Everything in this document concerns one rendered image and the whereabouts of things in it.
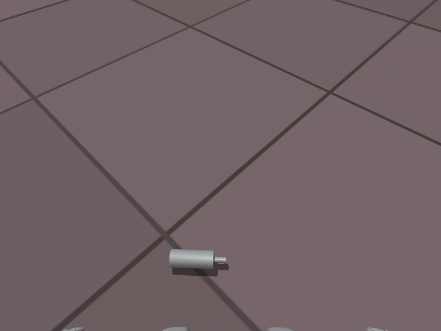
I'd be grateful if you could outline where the bottle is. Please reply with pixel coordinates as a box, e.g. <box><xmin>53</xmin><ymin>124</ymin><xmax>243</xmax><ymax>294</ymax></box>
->
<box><xmin>169</xmin><ymin>249</ymin><xmax>226</xmax><ymax>269</ymax></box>

